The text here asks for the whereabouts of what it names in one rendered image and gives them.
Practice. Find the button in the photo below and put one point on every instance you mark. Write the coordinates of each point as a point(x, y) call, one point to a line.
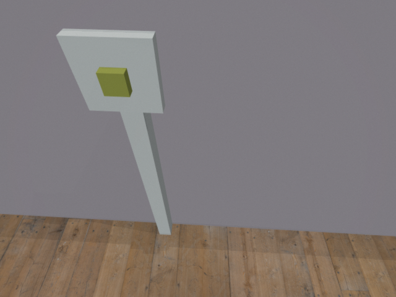
point(114, 81)

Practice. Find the panel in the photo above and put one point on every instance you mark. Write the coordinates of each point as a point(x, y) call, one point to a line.
point(86, 50)

